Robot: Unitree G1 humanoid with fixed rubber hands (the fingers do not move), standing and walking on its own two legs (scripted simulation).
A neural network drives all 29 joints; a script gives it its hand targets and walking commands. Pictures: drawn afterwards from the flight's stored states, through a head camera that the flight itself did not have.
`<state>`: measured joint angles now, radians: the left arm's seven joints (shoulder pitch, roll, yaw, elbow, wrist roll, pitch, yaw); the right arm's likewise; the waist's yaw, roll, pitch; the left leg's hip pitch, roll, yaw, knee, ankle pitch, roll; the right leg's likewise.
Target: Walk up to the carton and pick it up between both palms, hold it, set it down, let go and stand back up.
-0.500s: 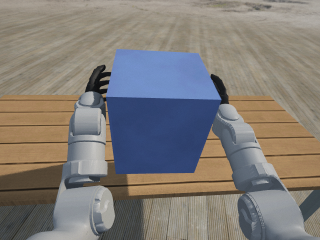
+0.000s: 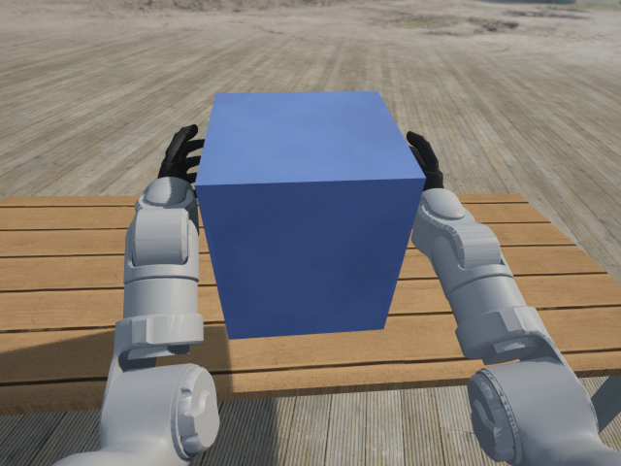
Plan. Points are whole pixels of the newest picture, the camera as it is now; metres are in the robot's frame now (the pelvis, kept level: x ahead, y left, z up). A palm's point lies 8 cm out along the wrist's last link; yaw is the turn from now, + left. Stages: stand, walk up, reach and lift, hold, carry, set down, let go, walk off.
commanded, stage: reach and lift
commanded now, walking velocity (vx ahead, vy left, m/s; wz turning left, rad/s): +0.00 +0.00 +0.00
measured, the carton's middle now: (303, 216) +0.39 +0.00 +0.21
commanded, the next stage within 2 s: hold in 0.18 s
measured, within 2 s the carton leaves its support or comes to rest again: neither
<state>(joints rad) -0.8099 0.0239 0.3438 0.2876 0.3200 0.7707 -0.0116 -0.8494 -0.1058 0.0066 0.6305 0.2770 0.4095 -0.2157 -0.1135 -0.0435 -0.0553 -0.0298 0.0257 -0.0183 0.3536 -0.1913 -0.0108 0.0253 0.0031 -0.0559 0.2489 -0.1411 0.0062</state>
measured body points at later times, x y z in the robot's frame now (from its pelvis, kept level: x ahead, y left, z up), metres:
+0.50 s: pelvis +0.00 +0.00 +0.00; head -0.09 +0.02 +0.44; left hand +0.38 +0.15 +0.27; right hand +0.37 -0.15 +0.28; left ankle +0.01 +0.12 -0.75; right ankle +0.01 -0.12 -0.75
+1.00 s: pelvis -0.01 -0.01 +0.00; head -0.10 +0.02 +0.44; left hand +0.38 +0.16 +0.29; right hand +0.37 -0.15 +0.29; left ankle +0.01 +0.12 -0.75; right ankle +0.01 -0.12 -0.75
